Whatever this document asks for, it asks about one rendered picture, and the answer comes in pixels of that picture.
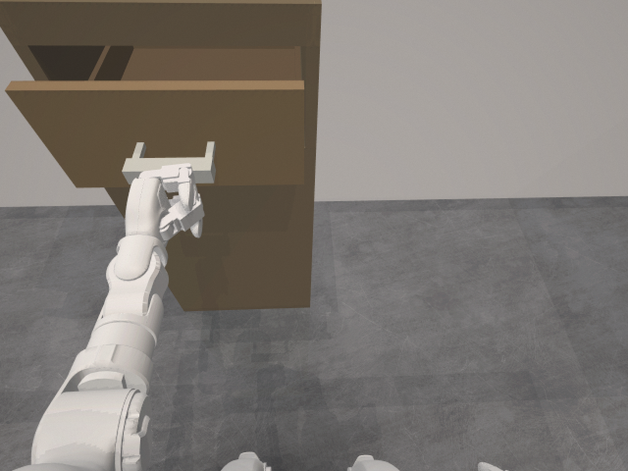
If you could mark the right robot shin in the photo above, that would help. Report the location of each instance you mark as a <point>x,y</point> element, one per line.
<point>363,457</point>

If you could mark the handle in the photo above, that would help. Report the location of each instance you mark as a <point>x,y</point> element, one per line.
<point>203,167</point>

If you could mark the drawer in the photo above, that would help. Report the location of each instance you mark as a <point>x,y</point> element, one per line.
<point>248,99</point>

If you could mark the left robot shin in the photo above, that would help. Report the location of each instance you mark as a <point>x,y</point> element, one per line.
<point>248,455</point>

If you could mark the cabinet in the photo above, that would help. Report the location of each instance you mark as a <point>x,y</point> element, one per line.
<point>255,250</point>

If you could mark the robot left hand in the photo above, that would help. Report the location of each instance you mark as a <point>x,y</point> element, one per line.
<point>148,203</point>

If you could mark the robot left forearm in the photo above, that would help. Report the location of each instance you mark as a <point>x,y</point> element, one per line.
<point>120,350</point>

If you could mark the robot left upper arm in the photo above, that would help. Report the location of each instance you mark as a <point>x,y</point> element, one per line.
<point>107,430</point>

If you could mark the robot shin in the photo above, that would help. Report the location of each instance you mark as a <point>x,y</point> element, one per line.
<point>363,457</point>
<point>248,455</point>

